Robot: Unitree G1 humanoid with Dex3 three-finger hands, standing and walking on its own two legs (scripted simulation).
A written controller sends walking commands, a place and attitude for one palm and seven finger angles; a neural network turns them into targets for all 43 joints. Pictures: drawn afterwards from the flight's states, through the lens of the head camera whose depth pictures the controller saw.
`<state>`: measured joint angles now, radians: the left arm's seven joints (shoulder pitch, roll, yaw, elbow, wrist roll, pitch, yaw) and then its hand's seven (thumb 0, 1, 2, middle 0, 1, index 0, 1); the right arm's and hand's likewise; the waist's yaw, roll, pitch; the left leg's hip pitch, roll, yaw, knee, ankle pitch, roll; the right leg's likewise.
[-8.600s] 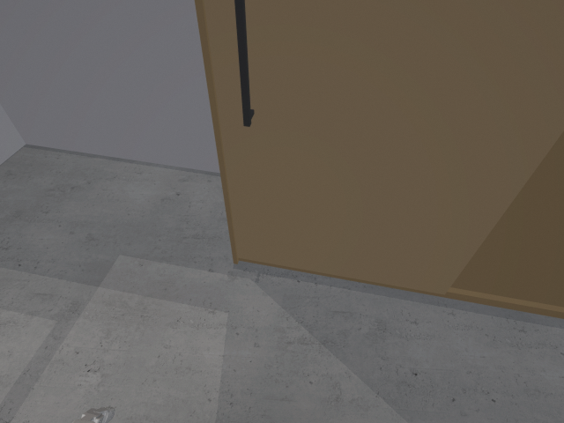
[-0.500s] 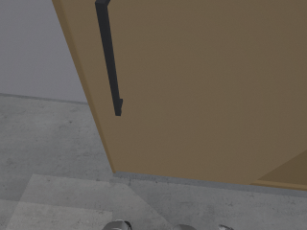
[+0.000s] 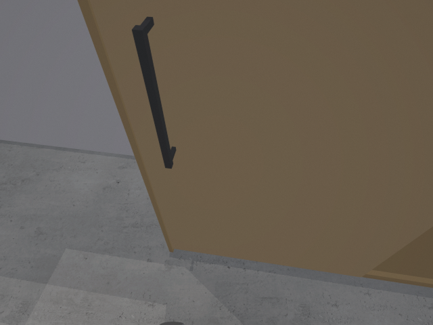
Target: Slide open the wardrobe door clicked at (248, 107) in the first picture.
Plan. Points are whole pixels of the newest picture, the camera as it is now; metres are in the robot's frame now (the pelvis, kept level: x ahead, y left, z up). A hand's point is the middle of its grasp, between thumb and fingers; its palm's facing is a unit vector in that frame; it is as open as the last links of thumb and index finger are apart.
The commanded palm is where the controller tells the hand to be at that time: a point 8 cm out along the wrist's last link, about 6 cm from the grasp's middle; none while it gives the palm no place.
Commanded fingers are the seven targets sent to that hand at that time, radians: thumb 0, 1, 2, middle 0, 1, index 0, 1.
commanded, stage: come to a stop and stand still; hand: left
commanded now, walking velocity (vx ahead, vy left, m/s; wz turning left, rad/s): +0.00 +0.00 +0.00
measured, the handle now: (160, 107) +0.48 +0.17 +0.13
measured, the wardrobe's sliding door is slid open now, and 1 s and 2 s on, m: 0.00 0.00 0.00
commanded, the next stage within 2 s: look again from close up in 0.68 s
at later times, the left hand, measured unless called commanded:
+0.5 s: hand out of the picture +0.03 +0.29 -0.18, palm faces -0.02 -0.97 -0.25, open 7.4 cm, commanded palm none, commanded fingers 0.00 0.90 0.90 -0.20 -0.30 -0.20 -0.30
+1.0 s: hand out of the picture -0.04 +0.23 -0.18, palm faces -0.04 -0.99 -0.16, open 7.4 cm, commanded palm none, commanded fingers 0.00 0.90 0.90 -0.20 -0.30 -0.20 -0.30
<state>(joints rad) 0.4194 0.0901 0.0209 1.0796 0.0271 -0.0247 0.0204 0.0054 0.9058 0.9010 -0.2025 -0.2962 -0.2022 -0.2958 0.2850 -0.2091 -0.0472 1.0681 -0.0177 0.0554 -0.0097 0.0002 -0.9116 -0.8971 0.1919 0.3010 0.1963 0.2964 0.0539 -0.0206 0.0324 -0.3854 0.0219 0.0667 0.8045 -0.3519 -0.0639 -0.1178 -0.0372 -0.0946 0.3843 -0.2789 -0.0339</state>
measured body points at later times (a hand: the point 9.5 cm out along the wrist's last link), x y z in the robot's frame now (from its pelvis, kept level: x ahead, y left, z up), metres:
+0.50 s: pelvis -0.01 +0.10 -0.01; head -0.01 +0.09 +0.44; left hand +0.04 +0.34 -0.16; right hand +0.06 -0.13 -0.16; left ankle +0.00 +0.14 -0.75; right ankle -0.05 -0.09 -0.74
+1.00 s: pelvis -0.02 +0.07 -0.01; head -0.01 +0.07 +0.44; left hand -0.03 +0.28 -0.17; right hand -0.04 -0.15 -0.16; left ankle +0.00 +0.14 -0.75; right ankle -0.05 -0.09 -0.75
